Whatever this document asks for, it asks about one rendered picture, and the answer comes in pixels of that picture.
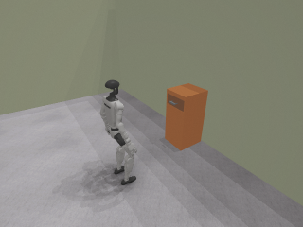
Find robot left foot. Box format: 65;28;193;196
114;166;125;174

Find cabinet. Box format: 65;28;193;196
165;83;208;151

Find robot right upper arm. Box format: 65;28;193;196
115;101;124;128

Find left robot hand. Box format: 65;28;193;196
105;126;111;135

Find robot left upper arm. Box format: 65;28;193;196
99;96;108;116

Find right robot hand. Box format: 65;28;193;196
127;143;137;156

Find robot head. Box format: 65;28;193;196
105;79;120;102

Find drawer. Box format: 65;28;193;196
168;93;185;112

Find robot right forearm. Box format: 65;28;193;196
118;123;132;145

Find robot left forearm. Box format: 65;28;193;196
100;115;111;128

